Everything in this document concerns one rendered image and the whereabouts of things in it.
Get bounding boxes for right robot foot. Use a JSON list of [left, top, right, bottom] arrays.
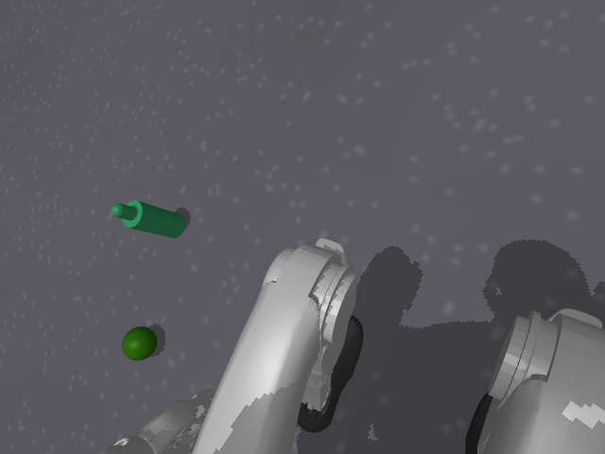
[[465, 392, 493, 454]]

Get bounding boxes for left robot foot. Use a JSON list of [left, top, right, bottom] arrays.
[[297, 315, 363, 432]]

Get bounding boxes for left robot arm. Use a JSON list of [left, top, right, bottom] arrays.
[[100, 435, 154, 454]]

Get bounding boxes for left robot hand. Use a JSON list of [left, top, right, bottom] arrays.
[[136, 388, 215, 454]]

